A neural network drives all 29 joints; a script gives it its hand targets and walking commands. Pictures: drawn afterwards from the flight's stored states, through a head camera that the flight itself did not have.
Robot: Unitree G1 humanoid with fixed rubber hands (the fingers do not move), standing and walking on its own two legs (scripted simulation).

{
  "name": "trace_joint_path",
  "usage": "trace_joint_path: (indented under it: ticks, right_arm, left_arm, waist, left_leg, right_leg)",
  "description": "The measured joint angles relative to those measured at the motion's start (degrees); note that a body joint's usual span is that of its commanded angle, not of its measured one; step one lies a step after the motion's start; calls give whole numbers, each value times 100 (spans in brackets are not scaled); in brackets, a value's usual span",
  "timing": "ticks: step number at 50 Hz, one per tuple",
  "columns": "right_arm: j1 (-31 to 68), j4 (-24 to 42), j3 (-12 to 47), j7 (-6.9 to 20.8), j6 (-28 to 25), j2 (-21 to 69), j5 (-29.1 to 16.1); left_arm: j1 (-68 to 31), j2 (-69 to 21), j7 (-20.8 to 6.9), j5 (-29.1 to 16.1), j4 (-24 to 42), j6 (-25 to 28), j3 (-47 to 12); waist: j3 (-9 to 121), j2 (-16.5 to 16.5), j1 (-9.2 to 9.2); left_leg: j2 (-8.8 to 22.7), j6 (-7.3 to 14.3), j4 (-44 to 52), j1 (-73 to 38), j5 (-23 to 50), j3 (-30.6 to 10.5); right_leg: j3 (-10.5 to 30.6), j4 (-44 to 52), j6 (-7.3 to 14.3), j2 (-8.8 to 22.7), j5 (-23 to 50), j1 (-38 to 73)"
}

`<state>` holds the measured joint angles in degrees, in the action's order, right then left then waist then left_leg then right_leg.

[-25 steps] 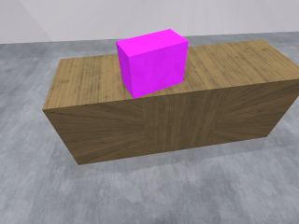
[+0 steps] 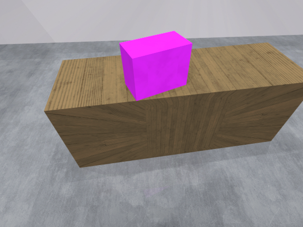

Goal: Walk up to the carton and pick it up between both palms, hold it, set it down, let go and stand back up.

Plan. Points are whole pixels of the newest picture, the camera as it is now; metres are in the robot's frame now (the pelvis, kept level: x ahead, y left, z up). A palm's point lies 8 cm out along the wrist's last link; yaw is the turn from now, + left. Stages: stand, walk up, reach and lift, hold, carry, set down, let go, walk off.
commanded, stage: stand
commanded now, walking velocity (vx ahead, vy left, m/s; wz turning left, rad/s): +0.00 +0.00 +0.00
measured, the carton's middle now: (155, 65) +0.91 +0.01 -0.05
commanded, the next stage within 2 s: walk up in 1.78 s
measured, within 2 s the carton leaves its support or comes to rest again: neither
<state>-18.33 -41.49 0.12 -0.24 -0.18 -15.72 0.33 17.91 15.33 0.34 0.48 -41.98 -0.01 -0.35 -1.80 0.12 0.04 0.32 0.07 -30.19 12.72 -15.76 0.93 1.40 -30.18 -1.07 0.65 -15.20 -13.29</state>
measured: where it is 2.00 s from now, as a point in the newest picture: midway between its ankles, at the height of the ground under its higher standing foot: outside the picture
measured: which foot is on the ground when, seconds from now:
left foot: down 0.00-1.00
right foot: down 0.00-1.00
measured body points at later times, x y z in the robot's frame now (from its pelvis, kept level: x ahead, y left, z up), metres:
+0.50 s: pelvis +0.00 +0.00 +0.00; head +0.00 +0.00 +0.45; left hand +0.08 +0.26 -0.12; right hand +0.08 -0.26 -0.12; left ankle +0.01 +0.12 -0.73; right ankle +0.01 -0.13 -0.73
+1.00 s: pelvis +0.00 +0.00 +0.00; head +0.01 +0.00 +0.45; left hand +0.07 +0.26 -0.12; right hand +0.07 -0.27 -0.12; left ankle +0.01 +0.12 -0.73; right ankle +0.01 -0.13 -0.73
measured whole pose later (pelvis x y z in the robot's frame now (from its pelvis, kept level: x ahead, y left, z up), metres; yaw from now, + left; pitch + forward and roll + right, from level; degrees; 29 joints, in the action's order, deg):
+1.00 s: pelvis +0.00 +0.00 +0.00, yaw +0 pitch -2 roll +0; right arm -18.8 -44.4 0.1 -0.6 -0.1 -15.7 0.3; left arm 19.1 14.9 0.7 0.5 -45.0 0.2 -0.4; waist -1.6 -0.2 0.0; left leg 0.4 -0.1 -28.7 11.8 -15.2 0.6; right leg 1.4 -28.6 -1.1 0.6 -14.6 -12.3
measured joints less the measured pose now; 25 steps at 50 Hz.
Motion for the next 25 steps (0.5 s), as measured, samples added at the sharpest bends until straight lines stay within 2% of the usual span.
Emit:
trace_joint_path:
  ticks: [25]
  right_arm:
    - [-32, -115, -2, -15, -5, 5, -6]
  left_arm:
    - [37, 0, 12, -2, -133, 5, -2]
  waist:
    - [2, -4, -2]
  left_leg:
    - [-14, -1, 48, -10, 37, -46]
  right_leg:
    - [-27, 65, -7, 15, 31, 32]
